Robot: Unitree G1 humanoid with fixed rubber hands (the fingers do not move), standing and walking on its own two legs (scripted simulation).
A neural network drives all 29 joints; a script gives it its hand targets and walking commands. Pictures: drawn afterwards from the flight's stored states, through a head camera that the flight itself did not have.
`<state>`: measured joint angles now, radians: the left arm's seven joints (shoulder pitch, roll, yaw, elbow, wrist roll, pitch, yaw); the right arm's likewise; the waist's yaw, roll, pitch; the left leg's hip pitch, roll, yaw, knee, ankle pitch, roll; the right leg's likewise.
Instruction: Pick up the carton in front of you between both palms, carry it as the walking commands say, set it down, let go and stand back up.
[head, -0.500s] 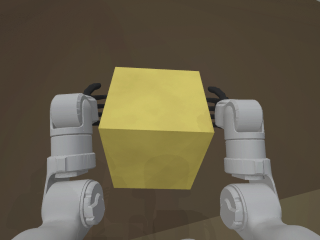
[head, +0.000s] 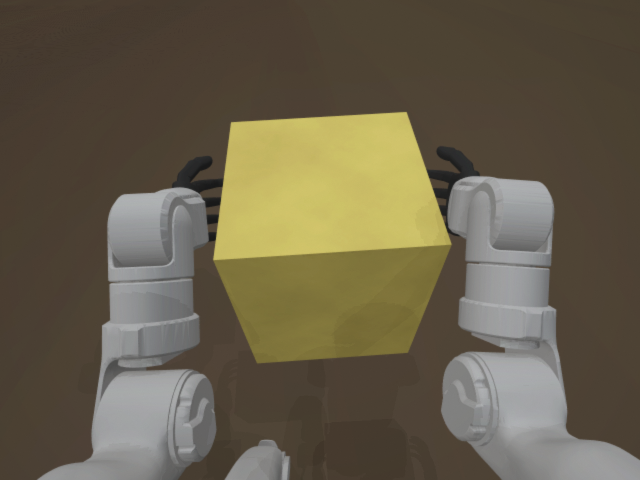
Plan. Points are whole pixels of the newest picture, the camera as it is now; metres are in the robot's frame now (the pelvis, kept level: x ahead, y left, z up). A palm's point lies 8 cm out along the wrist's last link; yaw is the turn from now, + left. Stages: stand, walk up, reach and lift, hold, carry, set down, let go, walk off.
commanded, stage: carry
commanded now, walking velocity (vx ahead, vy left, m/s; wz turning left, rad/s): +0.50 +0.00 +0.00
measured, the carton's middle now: (326, 246) +0.39 +0.03 +0.08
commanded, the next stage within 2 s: none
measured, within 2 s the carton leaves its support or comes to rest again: neither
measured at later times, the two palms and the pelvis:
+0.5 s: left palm (258, 91) +0.69 +0.17 +0.12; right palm (437, 104) +0.67 -0.13 +0.13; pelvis +0.31 +0.04 +0.01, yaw -1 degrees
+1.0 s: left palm (277, 44) +0.90 +0.17 +0.11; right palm (420, 51) +0.91 -0.13 +0.10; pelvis +0.64 +0.01 +0.01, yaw +1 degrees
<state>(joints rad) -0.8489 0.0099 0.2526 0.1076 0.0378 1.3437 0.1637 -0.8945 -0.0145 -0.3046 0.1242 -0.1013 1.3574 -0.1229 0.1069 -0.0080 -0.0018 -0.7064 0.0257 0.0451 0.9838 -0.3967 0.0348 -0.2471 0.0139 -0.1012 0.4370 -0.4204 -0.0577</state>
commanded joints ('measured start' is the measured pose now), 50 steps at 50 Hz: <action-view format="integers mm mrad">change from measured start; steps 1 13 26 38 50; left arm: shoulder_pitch -893 -713 -498 -157 223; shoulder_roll -1109 -1117 -1181 -1249 -1037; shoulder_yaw -576 -487 -633 -804 -828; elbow -144 84 -73 -358 -501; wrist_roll -517 -349 -329 -361 -342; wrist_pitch -16 -29 -116 -161 -126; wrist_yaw -285 -253 -223 -323 -352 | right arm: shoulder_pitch -644 -664 -522 -76 277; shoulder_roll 988 1132 1200 1230 1068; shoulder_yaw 524 539 678 836 919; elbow -25 72 -120 -334 -522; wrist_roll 335 466 486 389 374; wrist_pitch -22 -46 -131 -176 -145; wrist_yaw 160 260 273 291 275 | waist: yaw -22 -168 -153 -89 -86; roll -111 73 121 -24 -119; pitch -454 -489 -426 -476 -265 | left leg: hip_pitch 30 945 950 52 53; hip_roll -12 274 153 75 57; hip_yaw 45 -396 -30 -66 96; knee -240 -558 -636 120 -396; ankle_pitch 140 614 888 44 345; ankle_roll -6 197 100 -33 -39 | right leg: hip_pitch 375 -542 -416 446 362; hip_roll -215 -48 -21 -341 -247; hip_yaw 211 118 -63 299 37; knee -90 823 163 -173 -250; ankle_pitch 495 -5 423 533 575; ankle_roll -125 38 38 -118 -78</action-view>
